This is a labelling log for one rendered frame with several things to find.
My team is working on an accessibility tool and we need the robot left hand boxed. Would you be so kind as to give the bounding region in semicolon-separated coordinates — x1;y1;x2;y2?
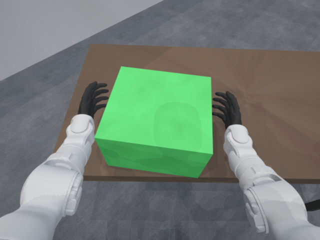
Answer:
77;81;109;119

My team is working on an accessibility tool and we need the carton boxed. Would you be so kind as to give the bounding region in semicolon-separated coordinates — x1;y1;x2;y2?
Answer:
94;66;213;178

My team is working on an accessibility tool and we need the table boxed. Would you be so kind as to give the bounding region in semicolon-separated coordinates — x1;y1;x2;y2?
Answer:
53;43;320;211

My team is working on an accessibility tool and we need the right robot forearm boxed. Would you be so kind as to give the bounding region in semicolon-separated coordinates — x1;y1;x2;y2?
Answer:
223;124;308;220

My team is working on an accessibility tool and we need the robot right hand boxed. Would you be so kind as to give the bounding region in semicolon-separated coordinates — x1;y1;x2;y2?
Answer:
212;91;242;130

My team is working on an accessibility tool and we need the robot right upper arm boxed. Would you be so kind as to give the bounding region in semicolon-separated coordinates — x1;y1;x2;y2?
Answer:
243;180;320;240

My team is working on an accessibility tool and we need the robot left upper arm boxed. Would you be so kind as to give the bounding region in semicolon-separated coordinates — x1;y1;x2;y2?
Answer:
0;164;84;240

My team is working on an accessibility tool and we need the left robot forearm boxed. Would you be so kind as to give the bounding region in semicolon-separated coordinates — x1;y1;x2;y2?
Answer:
20;114;95;206

